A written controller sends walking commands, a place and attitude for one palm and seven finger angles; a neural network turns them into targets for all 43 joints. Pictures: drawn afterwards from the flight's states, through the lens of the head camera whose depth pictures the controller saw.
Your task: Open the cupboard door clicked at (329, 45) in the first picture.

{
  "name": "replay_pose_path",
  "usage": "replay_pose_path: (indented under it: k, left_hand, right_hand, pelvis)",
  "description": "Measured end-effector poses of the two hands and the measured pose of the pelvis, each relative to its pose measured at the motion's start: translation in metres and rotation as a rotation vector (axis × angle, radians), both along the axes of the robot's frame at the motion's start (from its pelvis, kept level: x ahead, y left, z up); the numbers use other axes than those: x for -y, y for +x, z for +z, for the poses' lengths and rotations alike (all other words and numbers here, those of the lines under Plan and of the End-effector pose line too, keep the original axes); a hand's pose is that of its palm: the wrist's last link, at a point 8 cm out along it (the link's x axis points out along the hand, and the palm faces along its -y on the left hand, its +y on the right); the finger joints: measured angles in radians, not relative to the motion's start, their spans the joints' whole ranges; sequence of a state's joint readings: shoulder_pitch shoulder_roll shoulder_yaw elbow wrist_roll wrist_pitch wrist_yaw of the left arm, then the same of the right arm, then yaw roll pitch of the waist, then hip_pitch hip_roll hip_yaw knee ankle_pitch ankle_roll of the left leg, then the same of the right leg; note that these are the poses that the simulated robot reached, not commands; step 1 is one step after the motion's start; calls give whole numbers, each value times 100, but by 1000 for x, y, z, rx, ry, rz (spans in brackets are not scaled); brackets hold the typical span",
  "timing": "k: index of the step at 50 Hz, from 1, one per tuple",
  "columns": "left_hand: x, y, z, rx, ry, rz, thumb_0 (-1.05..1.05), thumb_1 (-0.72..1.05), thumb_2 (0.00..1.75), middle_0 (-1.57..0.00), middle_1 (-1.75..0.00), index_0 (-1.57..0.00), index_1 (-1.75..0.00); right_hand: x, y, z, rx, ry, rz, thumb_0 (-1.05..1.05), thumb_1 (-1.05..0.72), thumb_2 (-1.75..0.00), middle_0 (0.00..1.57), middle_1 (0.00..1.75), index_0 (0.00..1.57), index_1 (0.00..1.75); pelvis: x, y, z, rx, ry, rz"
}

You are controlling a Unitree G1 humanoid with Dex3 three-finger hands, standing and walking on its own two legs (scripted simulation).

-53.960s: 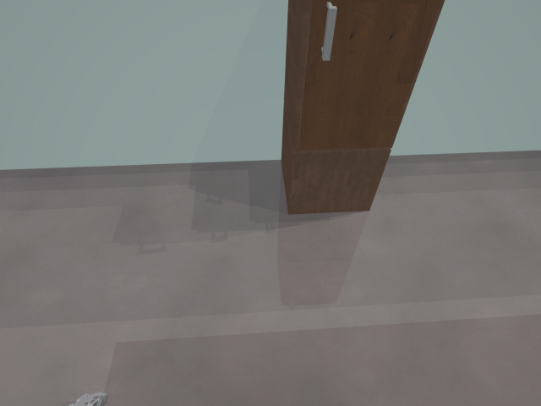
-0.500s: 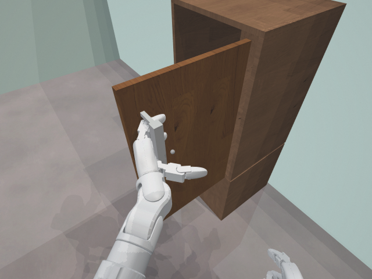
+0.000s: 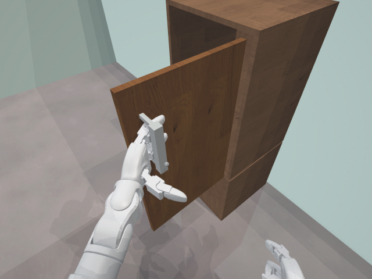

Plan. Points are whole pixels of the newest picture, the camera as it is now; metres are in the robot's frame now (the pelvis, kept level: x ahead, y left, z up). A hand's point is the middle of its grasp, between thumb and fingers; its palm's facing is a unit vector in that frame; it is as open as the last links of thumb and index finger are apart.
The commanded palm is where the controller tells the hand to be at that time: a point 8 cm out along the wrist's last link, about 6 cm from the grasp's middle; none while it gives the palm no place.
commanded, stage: slide the hand sideways off the handle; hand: left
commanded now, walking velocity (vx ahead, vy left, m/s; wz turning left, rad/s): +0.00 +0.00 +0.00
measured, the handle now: (153, 144) +0.37 +0.11 +0.12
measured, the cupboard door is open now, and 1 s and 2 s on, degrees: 92 92 92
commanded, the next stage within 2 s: draw the hand back to the body in 0.78 s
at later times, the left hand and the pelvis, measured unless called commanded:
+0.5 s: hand (143, 182) +0.27 +0.11 +0.11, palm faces -0.06 -1.00 -0.03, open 16.1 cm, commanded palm +0.24 +0.18 +0.12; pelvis +0.03 -0.02 +0.00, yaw +0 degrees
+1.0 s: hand (115, 200) +0.23 +0.15 +0.11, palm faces -0.03 -1.00 -0.05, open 16.3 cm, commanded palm +0.20 +0.21 +0.12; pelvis +0.02 -0.01 -0.01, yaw +2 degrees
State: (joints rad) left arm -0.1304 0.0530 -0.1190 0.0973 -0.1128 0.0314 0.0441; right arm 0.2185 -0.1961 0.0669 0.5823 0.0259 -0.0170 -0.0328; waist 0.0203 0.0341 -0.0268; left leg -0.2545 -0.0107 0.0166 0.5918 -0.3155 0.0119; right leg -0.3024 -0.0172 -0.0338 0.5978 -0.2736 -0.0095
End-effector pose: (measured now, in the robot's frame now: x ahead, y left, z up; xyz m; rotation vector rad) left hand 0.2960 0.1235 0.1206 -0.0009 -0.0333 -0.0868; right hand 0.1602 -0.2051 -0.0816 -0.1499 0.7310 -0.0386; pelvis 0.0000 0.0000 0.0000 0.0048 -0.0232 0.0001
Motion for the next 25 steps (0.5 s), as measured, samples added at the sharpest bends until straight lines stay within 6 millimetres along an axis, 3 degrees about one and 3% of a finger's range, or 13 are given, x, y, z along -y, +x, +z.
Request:
replay_pose_path:
  k: [25]
  left_hand:
    - [-41,-40,-9,-34,34,29,-2,-50,30,-21,-33,-20,-32]
  right_hand:
    - [24,52,14,107,-23,-2,1,-90,-90,20,30,20,30]
  pelvis:
    - [19,31,-1,-28,-6,4]
